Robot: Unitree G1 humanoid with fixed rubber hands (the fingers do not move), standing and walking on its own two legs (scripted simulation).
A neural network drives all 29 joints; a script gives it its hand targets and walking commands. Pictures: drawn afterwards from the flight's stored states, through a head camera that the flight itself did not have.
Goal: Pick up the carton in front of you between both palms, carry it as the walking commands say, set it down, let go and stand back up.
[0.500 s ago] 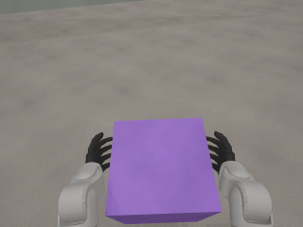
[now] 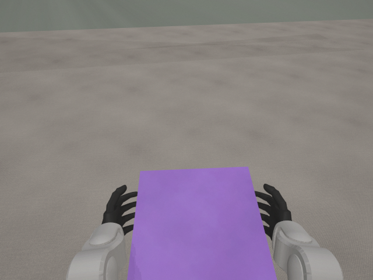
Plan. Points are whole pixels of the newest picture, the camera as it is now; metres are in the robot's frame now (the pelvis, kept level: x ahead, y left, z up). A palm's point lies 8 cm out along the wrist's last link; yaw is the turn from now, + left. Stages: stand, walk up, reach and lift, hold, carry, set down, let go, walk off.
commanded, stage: carry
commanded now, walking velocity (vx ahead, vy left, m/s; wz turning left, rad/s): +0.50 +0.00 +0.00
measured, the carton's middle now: (196, 243) +0.23 +0.00 +0.01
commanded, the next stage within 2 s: none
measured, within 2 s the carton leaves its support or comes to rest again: neither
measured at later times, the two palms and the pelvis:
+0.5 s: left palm (154, 122) +0.54 +0.11 +0.10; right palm (256, 122) +0.55 -0.19 +0.09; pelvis +0.31 -0.05 +0.00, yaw +1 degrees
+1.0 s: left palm (148, 77) +0.87 +0.16 +0.08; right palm (223, 76) +0.86 -0.14 +0.09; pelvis +0.64 +0.01 +0.00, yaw -1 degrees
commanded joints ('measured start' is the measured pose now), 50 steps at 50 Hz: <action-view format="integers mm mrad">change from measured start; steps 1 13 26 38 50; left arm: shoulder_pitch -384 -383 -366 -419 -371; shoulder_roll -718 -753 -702 -724 -834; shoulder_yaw -624 -588 -603 -642 -672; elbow -97 -96 -121 -139 -112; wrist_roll -276 -311 -309 -309 -268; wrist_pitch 12 31 15 54 -21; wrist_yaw -86 -100 -124 -98 -112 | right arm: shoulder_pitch -368 -437 -393 -372 -368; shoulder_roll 688 751 753 739 787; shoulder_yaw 584 627 633 579 628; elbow -104 -155 -147 -122 -140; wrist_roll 254 277 240 275 285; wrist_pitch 3 39 17 37 -25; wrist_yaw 102 86 83 96 154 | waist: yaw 0 35 33 -2 5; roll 145 -120 -119 263 142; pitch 21 -214 -12 -215 -49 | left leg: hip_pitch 59 -622 -620 283 99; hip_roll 223 83 93 405 244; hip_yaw -104 -197 -49 -612 -140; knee -85 1123 456 17 -94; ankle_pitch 201 -161 187 139 172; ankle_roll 79 -17 -64 167 80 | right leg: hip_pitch -35 760 668 -22 -64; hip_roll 26 -257 -121 79 3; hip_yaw -52 412 18 107 -12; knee -95 -454 -585 601 74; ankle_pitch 54 52 92 -370 -1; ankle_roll -5 -200 -149 -23 5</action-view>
